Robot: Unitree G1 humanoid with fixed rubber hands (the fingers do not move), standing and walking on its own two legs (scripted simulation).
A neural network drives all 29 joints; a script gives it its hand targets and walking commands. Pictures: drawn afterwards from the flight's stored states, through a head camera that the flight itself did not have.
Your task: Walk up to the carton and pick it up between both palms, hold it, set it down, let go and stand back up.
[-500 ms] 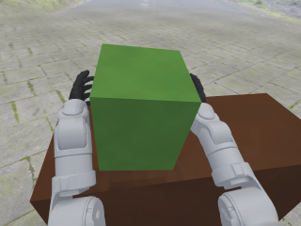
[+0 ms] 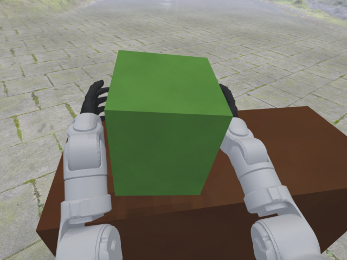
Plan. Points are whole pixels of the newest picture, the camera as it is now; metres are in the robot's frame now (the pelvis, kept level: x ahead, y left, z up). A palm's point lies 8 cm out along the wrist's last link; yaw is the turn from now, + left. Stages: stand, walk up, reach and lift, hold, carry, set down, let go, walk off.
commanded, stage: hold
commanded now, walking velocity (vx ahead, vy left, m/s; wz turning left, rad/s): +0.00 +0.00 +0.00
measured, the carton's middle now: (161, 126) +0.38 +0.01 +0.19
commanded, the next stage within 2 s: none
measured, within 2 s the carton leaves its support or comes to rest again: neither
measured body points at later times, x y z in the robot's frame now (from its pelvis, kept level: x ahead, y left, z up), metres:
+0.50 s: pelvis +0.00 +0.00 +0.00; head -0.06 +0.02 +0.45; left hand +0.37 +0.15 +0.23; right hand +0.38 -0.14 +0.22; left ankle +0.03 +0.12 -0.75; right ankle +0.01 -0.12 -0.75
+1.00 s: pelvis +0.00 +0.00 +0.00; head -0.06 +0.02 +0.45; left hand +0.37 +0.15 +0.23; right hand +0.38 -0.14 +0.22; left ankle +0.03 +0.12 -0.75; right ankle +0.01 -0.12 -0.75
